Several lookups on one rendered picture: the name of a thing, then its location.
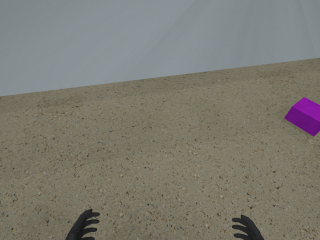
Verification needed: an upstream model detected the carton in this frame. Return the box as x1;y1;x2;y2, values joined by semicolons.
284;97;320;136

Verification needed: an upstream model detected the robot right hand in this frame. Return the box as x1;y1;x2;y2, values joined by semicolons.
232;214;264;240

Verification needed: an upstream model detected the robot left hand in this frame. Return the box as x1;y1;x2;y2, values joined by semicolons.
65;208;100;240

